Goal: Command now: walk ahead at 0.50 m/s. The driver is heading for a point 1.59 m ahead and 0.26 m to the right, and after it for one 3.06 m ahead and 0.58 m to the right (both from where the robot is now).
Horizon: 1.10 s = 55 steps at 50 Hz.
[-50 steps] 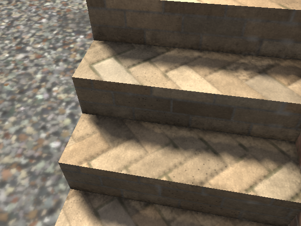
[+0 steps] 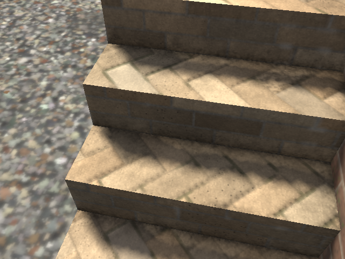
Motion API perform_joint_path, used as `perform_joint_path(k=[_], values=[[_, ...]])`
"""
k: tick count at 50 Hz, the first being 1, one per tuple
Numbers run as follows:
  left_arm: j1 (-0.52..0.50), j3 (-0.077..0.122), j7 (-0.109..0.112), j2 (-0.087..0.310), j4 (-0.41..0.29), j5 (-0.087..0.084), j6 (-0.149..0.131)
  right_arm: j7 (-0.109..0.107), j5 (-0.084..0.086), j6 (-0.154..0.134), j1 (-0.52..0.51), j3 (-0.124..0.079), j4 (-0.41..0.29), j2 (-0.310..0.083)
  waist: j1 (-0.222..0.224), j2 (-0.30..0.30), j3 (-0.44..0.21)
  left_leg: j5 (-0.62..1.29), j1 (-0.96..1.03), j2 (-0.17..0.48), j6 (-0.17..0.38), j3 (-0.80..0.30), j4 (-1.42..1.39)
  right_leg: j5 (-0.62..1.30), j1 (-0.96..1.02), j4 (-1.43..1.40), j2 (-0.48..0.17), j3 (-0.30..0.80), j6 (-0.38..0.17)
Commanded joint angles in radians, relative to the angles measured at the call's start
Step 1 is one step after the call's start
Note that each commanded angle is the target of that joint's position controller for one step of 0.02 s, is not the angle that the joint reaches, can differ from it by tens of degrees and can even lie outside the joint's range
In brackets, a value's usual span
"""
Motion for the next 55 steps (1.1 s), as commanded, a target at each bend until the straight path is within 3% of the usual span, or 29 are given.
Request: perform_joint_path(k=[1, 23, 33, 35, 55], values=[[-0.047, 0.015, 0.003, 0.100, -0.051, -0.001, -0.013, -0.001, 0.002, -0.010, -0.029, -0.018, -0.043, -0.122, 0.003, -0.010, -0.038, 0.348, -0.005, 0.192, -0.006, -0.113, 0.014, 0.148, 0.013, -0.003, -0.100, 0.080, -0.008], [-0.027, 0.000, 0.008, 0.113, -0.033, -0.005, -0.010, 0.001, 0.004, -0.004, -0.035, -0.007, -0.053, -0.146, 0.008, -0.012, -0.037, 0.398, 0.017, 0.191, -0.002, -0.128, 0.015, 0.142, -0.002, 0.011, -0.106, 0.071, 0.002], [-0.032, -0.002, 0.006, 0.121, -0.036, -0.004, -0.009, 0.002, 0.007, -0.002, -0.047, -0.004, -0.043, -0.161, 0.012, -0.012, -0.044, 0.434, 0.031, 0.198, 0.005, -0.135, 0.016, 0.147, -0.005, 0.011, -0.108, 0.067, 0.012], [-0.036, 0.002, 0.008, 0.138, -0.037, -0.003, -0.007, -0.002, 0.010, -0.001, -0.050, -0.006, -0.042, -0.170, 0.013, -0.013, -0.043, 0.426, 0.026, 0.193, -0.001, -0.130, 0.014, 0.153, 0.000, 0.006, -0.107, 0.067, 0.014], [-0.043, -0.001, 0.006, 0.153, -0.024, -0.003, -0.006, -0.003, 0.011, 0.003, -0.042, 0.001, -0.042, -0.176, 0.006, -0.009, -0.040, 0.409, 0.037, 0.185, -0.011, -0.134, -0.008, 0.143, 0.001, 0.000, -0.111, 0.066, 0.012]])
Keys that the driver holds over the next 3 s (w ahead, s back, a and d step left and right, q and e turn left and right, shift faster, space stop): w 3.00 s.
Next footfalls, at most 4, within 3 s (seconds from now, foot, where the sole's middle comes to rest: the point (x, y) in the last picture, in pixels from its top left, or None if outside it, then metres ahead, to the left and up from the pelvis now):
none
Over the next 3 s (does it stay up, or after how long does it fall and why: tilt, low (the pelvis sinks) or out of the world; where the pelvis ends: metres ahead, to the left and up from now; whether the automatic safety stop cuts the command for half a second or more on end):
stays up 0.02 0.02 0.00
